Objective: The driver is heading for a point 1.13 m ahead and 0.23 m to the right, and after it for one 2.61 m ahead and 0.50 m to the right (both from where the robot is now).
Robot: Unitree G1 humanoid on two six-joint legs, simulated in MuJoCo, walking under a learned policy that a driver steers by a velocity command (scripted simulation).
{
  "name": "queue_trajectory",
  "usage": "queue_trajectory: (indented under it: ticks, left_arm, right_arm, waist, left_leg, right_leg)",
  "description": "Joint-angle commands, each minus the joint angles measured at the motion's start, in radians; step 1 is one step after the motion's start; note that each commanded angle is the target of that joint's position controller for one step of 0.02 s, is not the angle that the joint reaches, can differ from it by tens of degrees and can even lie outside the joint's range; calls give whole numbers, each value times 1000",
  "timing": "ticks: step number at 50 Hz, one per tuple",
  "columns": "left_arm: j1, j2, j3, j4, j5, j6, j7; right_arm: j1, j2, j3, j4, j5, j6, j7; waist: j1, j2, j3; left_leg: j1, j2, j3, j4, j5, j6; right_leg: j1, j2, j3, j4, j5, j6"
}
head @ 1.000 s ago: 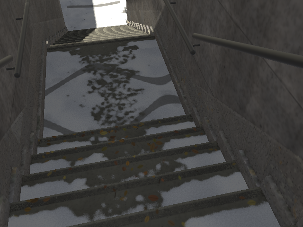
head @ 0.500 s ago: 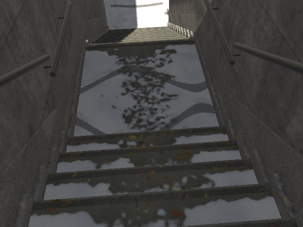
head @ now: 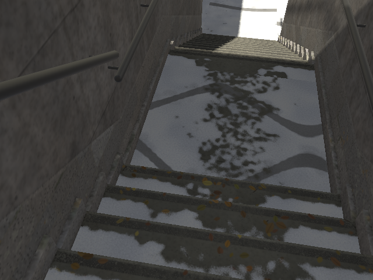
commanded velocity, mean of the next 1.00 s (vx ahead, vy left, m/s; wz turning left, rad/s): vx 0.36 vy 0.00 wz -0.27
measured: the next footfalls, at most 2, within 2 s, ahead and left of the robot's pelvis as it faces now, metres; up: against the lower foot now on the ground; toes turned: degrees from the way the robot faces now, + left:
right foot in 0.22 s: +0.25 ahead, -0.16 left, -0.15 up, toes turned +0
left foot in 0.72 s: +0.54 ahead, -0.01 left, -0.30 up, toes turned -24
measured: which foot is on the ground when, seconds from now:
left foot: down 0.00-0.22, up 0.24-0.70, down 0.72-1.00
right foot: up 0.00-0.20, down 0.22-0.70, up 0.72-1.00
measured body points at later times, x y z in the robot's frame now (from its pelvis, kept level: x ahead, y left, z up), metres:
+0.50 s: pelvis +0.26 -0.09 -0.14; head +0.26 -0.10 +0.31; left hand +0.24 +0.14 -0.28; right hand +0.38 -0.34 -0.26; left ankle +0.43 +0.08 -0.79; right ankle +0.21 -0.16 -0.86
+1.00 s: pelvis +0.44 -0.08 -0.28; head +0.47 -0.06 +0.17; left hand +0.65 +0.09 -0.41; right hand +0.33 -0.27 -0.42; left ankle +0.50 +0.00 -1.02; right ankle +0.40 -0.27 -0.83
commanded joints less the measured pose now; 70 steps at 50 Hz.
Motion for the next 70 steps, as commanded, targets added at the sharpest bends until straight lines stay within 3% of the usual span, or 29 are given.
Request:
queue_trajectory:
  ticks: [1, 3, 9, 11, 12, 13, 14, 15, 18, 21, 22, 24, 26, 29, 34, 36, 37, 39, 40, 42, 44, 48, 51, 55, 58, 59, 60, 63, 70]
  left_arm:
    - [11, 88, 22, -65, 33, -8, -24]
    - [-76, 9, 0, -117, 33, 7, -46]
    - [169, 63, 26, -68, -30, 39, -67]
    - [518, 91, 46, 67, -4, 30, -75]
    - [597, 93, 25, 131, -1, 27, -89]
    - [573, 96, 20, 119, -32, 45, -92]
    - [570, 219, 57, 114, -46, 58, -86]
    - [506, 190, 54, 105, -14, 60, -69]
    - [203, 61, -6, 1, 9, 8, -53]
    - [270, 79, 2, 25, -10, 12, 8]
    - [300, 81, 4, 38, 12, 19, 13]
    - [435, 43, 6, 70, -31, 14, 20]
    - [484, 10, -5, 80, -57, 26, 41]
    - [392, 50, 6, 48, -30, 60, 59]
    - [334, 11, -1, -16, -40, 104, 76]
    - [316, -29, -19, -5, -23, 111, 55]
    - [439, -62, -26, 23, -32, 101, 18]
    - [486, 27, -26, -14, -69, 80, -9]
    - [392, 52, -20, -17, -52, 93, 0]
    - [250, 29, -32, -80, -47, 141, 37]
    - [195, 91, -7, -78, -30, 156, 58]
    - [189, -43, -25, -77, -25, 138, 59]
    - [78, -90, -46, -134, 13, 154, 39]
    - [92, -57, -33, -95, -24, 160, -8]
    - [191, 14, -16, -42, 11, 152, 0]
    - [224, 87, 0, -21, 6, 155, 0]
    - [180, 74, 8, 5, -9, 155, -6]
    - [129, 15, -3, 9, -6, 126, -13]
    - [169, 115, 36, -25, 5, 109, 38]
  right_arm:
    - [10, -96, -11, -37, 41, -30, -52]
    - [32, -156, -25, -20, 19, -11, -51]
    - [19, -124, -20, -24, -5, 24, -43]
    - [-10, -134, -24, 9, 13, 4, -10]
    - [117, -41, -10, 2, -12, -26, 18]
    - [216, -81, -5, -16, -5, -49, 34]
    - [114, -123, -5, -95, 40, -70, 35]
    - [-85, -137, -8, -138, 71, -62, 21]
    - [-166, -184, -41, -171, 19, -21, -26]
    - [-212, -83, -25, -197, -75, -20, -27]
    - [-118, -71, -25, -157, -57, -22, -9]
    - [-220, -124, -43, -207, -30, -25, 4]
    - [-371, -121, -34, -277, -50, -40, 17]
    - [-449, -50, -26, -356, -54, -50, 41]
    - [-216, -83, -42, -350, -20, -30, 29]
    - [128, -115, -73, -212, -29, -22, 39]
    - [244, -136, -58, -173, -31, -17, 47]
    - [164, -133, -33, -158, -4, 6, 62]
    - [110, -106, -15, -172, -12, 13, 62]
    - [-86, -132, -3, -175, -67, 12, 49]
    - [-94, -156, 4, -174, -71, 15, 29]
    - [78, -52, 54, -85, -45, 18, 0]
    - [50, -33, 60, -85, -16, 51, -34]
    - [78, -123, 20, -66, -15, 69, 2]
    - [120, -88, 23, -42, -9, 65, 9]
    - [189, -94, 14, -45, -8, 59, 14]
    - [191, -56, 16, -47, 3, 65, 8]
    - [116, -58, 0, -38, -10, 118, -24]
    - [-67, -112, -35, -213, -8, 113, -35]
  waist:
    - [18, 48, 79]
    - [-43, 67, 42]
    - [22, 114, 109]
    - [180, -16, -8]
    - [101, -328, -78]
    - [51, -377, -146]
    - [78, -350, -175]
    - [95, -49, -72]
    - [-68, 124, 105]
    - [-29, -59, 42]
    - [-57, -83, -22]
    - [12, -44, -7]
    - [58, 31, 55]
    - [91, -36, 46]
    - [35, -57, 51]
    - [-62, 81, -34]
    - [-79, 273, -176]
    - [-31, 341, -294]
    - [-37, 156, -235]
    - [70, 65, -77]
    - [60, 22, 9]
    - [47, 141, -48]
    - [49, 135, -49]
    - [12, 288, 53]
    - [27, 165, 137]
    - [-22, 29, 123]
    - [-43, -100, 118]
    - [-24, -75, 178]
    - [29, -152, 0]
  left_leg:
    - [-223, 150, -123, -90, 199, 135]
    - [-271, 156, -110, -55, 85, 110]
    - [-45, 275, -204, 324, 311, 116]
    - [-166, 178, -52, 909, 420, 58]
    - [-575, 52, 46, 1351, -362, -19]
    - [-730, 84, -9, 1449, -381, -58]
    - [-870, 66, -12, 1393, -303, -90]
    - [-953, 150, -47, 1167, -130, -67]
    - [-721, 246, -137, 762, 169, -45]
    - [-369, 200, -29, 355, 466, -116]
    - [-289, 184, -15, 423, 575, -116]
    - [-524, 201, -109, 287, 666, -91]
    - [-533, 171, -112, -52, 811, -70]
    - [-79, 58, 6, -180, 1013, -94]
    - [-10, 197, -112, -546, 1027, -92]
    - [451, 313, -91, -482, 1308, -92]
    - [854, 453, -148, -73, 1665, 35]
    - [851, 570, -298, -24, 1492, 228]
    - [676, 521, -270, -106, 1282, 229]
    - [181, 606, -475, -288, 978, 344]
    - [-34, 434, -298, -298, 850, 247]
    - [35, 336, -198, -254, 958, 178]
    - [45, 268, -111, -288, 734, 106]
    - [-164, 278, -157, -441, 176, 104]
    - [-170, 244, -198, -387, 100, 18]
    - [-225, 195, -166, -344, 91, -3]
    - [-133, 155, -76, -360, 85, -32]
    - [-7, 121, -26, -286, 88, -72]
    - [-233, 105, -39, 40, 23, -80]
  right_leg:
    - [199, 24, -13, -418, 510, -23]
    - [374, 85, -71, -509, 564, -15]
    - [338, 16, -24, -642, 111, -86]
    - [767, 31, -56, -677, 169, -193]
    - [1074, -60, 107, -372, 531, -271]
    - [1146, -125, 334, -418, 462, -332]
    - [1176, -248, 621, -622, 26, -467]
    - [1048, -276, 752, -735, -441, -453]
    - [493, -141, 618, -717, -496, -334]
    - [293, 41, 305, -696, 3, -300]
    - [302, 41, 284, -638, 132, -305]
    - [548, 40, 352, -559, 37, -310]
    - [571, 87, 322, -484, -152, -272]
    - [228, 197, 237, -433, -245, -199]
    - [480, 227, 299, -55, -224, -178]
    - [205, 277, 181, 340, -492, -109]
    - [-131, 384, 126, 750, -1067, -53]
    - [-324, 261, 189, 1011, -1024, 11]
    - [-283, 230, 144, 967, -922, 24]
    - [-104, 134, 129, 880, -688, 49]
    - [-44, 165, 110, 760, -495, 51]
    - [-50, 183, 89, 683, -353, 46]
    - [142, 94, 15, -35, -119, 56]
    - [613, 127, -87, -411, -265, 33]
    - [711, 39, -4, -631, -176, -31]
    - [785, -10, 25, -585, -3, -77]
    - [633, 14, 26, -637, -297, -111]
    - [433, 47, 40, -780, -568, -89]
    - [674, -168, 205, -728, -188, -245]
Keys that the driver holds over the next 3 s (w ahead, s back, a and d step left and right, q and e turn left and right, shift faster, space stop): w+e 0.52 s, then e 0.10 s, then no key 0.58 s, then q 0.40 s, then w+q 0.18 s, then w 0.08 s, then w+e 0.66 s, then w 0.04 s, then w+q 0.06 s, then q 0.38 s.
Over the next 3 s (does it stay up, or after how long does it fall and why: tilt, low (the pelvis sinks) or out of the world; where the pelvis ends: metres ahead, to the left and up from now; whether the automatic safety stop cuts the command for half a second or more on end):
stays up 1.05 -0.20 -0.59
